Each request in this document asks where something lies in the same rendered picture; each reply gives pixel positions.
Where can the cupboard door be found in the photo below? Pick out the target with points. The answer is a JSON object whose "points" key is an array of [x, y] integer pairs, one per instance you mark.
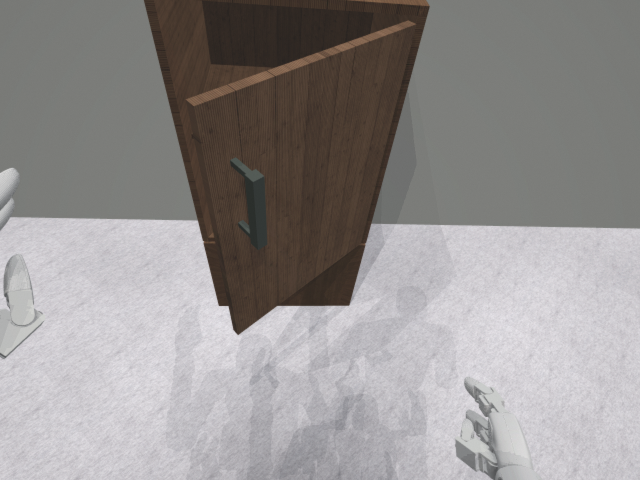
{"points": [[316, 128]]}

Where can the robot right hand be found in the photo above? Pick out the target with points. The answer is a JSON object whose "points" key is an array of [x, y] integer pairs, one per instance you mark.
{"points": [[502, 441]]}

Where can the handle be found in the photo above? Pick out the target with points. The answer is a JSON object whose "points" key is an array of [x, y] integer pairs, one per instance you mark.
{"points": [[256, 203]]}

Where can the robot left hand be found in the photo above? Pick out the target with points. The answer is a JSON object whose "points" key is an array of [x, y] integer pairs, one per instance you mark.
{"points": [[22, 320]]}

